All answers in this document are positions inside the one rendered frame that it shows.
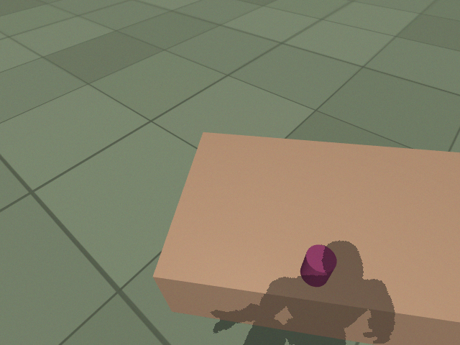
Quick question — can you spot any can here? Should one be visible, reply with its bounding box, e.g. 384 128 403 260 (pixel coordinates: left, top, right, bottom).
300 244 337 287

